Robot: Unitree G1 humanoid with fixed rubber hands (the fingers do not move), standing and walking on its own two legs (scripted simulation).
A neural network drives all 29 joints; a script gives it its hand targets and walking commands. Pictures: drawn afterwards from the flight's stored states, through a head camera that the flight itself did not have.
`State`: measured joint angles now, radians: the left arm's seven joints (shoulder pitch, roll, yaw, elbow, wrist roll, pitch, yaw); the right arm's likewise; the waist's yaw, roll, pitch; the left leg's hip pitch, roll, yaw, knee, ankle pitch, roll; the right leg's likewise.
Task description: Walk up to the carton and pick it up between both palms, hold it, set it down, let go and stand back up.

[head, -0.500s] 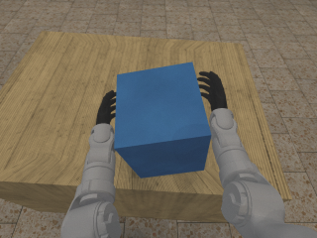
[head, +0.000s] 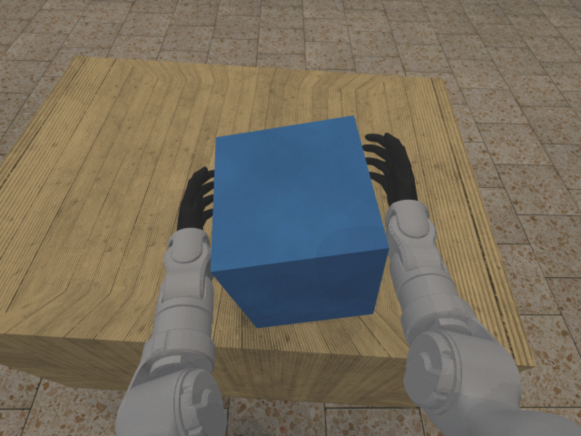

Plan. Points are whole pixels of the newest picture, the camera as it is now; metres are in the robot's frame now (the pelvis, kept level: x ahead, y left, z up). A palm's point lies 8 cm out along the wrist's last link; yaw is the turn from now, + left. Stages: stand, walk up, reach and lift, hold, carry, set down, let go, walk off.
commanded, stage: set down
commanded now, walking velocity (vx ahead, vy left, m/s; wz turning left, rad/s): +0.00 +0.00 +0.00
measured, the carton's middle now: (300, 232) +0.40 +0.03 -0.01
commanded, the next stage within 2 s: none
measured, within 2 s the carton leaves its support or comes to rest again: rests again in 1.36 s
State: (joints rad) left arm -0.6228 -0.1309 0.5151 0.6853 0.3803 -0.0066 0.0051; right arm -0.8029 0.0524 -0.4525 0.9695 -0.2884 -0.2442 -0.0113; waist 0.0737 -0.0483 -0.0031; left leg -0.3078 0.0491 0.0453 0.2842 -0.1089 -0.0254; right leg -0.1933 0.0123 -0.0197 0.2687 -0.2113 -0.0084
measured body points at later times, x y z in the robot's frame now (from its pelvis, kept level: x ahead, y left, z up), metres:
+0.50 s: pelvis +0.00 +0.00 +0.00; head +0.07 +0.02 +0.44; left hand +0.39 +0.19 +0.03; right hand +0.45 -0.10 +0.08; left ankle +0.01 +0.14 -0.75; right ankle -0.06 -0.11 -0.75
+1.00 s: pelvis +0.01 +0.00 +0.00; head +0.08 +0.01 +0.44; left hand +0.39 +0.19 +0.03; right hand +0.45 -0.10 +0.07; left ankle +0.01 +0.14 -0.75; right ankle -0.06 -0.11 -0.75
